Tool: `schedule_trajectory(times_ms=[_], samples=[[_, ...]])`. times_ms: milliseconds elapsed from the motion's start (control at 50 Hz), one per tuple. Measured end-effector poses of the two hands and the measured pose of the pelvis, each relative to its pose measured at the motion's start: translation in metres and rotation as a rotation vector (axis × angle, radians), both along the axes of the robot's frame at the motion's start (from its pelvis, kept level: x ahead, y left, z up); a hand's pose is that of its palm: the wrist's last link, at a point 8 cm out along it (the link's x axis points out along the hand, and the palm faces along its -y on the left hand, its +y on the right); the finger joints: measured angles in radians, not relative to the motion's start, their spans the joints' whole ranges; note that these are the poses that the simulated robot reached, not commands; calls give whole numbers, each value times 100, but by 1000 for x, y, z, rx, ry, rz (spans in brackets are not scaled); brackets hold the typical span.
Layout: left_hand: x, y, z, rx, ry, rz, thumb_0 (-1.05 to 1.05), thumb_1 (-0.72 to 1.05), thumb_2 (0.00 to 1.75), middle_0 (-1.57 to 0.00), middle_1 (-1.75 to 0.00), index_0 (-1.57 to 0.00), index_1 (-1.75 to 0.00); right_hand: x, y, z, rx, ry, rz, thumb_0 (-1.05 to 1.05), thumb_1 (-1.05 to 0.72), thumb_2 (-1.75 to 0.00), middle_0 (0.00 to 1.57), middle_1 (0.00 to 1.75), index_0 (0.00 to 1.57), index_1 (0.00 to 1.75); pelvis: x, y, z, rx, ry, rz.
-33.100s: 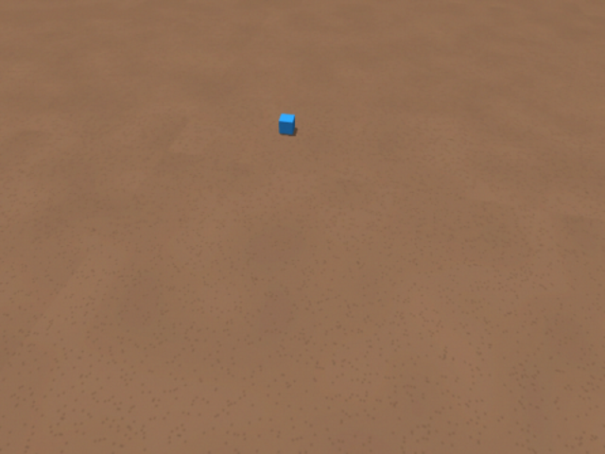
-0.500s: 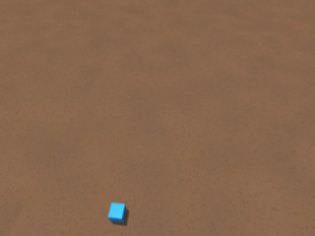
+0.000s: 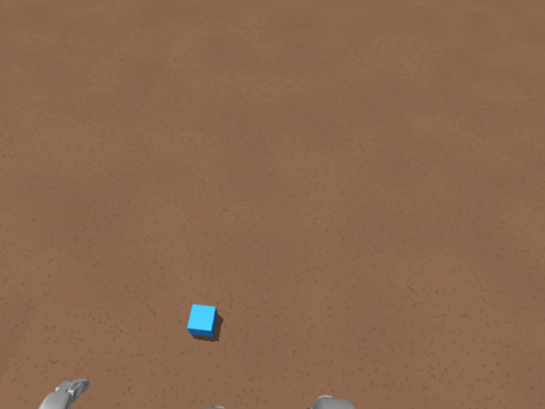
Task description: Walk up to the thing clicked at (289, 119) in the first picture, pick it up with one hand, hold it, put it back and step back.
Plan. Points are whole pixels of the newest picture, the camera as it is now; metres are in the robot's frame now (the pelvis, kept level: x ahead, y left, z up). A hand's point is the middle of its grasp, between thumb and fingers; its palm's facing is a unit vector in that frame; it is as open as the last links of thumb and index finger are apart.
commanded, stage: step back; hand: left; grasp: from above
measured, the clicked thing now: (203, 320) +0.44 +0.19 -0.72
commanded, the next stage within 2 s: none
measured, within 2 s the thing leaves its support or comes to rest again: neither
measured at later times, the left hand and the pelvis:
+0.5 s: hand out of the picture +0.03 +0.25 -0.14, palm faces -0.10 -0.91 -0.40, open 7.4 cm; pelvis -0.09 +0.00 +0.00, yaw -5 degrees
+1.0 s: hand out of the picture -0.11 +0.29 -0.14, palm faces -0.01 -0.94 -0.35, open 7.4 cm; pelvis -0.23 +0.02 +0.01, yaw -2 degrees
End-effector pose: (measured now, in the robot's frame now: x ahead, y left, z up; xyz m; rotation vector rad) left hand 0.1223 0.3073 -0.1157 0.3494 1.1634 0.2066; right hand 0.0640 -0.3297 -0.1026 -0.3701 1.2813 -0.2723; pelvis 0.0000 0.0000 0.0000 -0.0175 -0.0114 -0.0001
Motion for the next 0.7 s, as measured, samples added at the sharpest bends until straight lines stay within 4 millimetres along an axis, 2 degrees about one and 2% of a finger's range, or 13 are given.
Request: schedule_trajectory(times_ms=[60, 120, 180, 300, 420, 480, 580, 700], samples=[[6, 10, -6, -3, -30, -4, 1, 91, 90, -21, -30, -20, -30, -19, 12, 2, -18, 32, 5, 0, -90, -90, 20, 30, 20, 30, -11, 8, -2, 7, -9, -7], [4, 9, -4, -11, -32, -17, 1, 91, 90, -21, -30, -20, -30, -36, 23, 8, -15, 48, 1, 0, -90, -90, 21, 30, 20, 30, -20, 11, 5, -4, -7, -10], [-7, 6, -2, -25, -17, -34, 1, 91, 90, -21, -30, -20, -30, -45, 30, 11, -15, 39, -6, 0, -90, -90, 21, 30, 20, 30, -28, 15, 9, -6, -2, -27], [-38, 4, -2, -14, 27, -69, 1, 91, 90, -21, -30, -20, -30, -50, 37, 4, 9, -63, -22, 0, -90, -90, 21, 30, 20, 30, -48, 17, 6, 1, -16, -69], [-66, -3, 0, 22, 10, -88, 1, 91, 90, -21, -30, -20, -30, -65, 27, -15, 47, -133, -24, 0, -90, -90, 21, 30, 20, 30, -76, 6, -8, 20, -39, -105], [-88, -11, 9, 25, -2, -84, 1, 91, 90, -21, -30, -20, -30, -76, 20, -20, 64, -136, -39, 0, -90, -90, 21, 30, 20, 30, -90, 1, -6, -16, -52, -82], [-119, -11, 26, 36, -16, -62, 1, 90, 90, -21, -30, -21, -31, -101, 14, -9, 69, -116, -31, 0, -90, -90, 21, 30, 20, 30, -112, -1, 6, 49, -36, -90], [-136, -2, 30, 42, -72, -64, 1, 90, 90, -21, -30, -21, -31, -142, 11, -6, 18, -55, 5, 0, -90, -90, 21, 30, 20, 30, -144, 9, 6, 33, -5, -53]])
